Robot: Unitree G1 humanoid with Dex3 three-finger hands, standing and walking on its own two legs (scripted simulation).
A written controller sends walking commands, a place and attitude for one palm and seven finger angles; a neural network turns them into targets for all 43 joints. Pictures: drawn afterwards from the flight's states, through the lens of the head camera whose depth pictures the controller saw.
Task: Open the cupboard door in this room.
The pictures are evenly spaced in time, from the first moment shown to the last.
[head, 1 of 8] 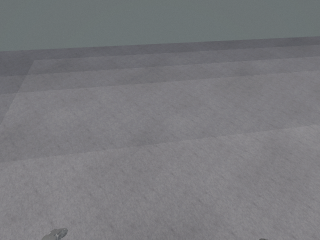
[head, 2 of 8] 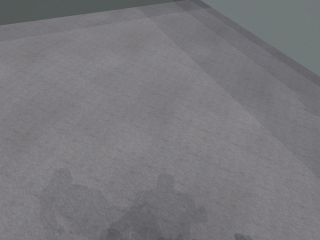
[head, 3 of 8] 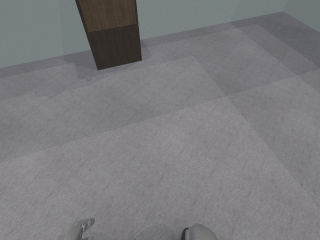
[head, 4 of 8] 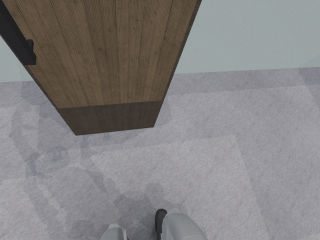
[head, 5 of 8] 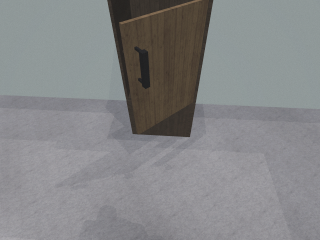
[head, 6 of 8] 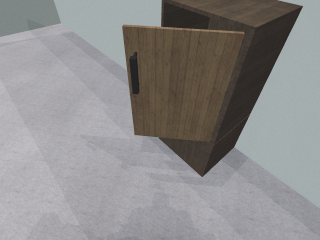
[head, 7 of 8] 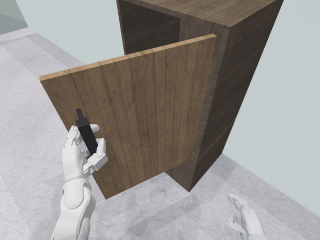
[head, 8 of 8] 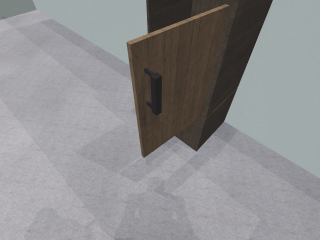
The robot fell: no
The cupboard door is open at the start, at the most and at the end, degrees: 0 87 83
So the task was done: yes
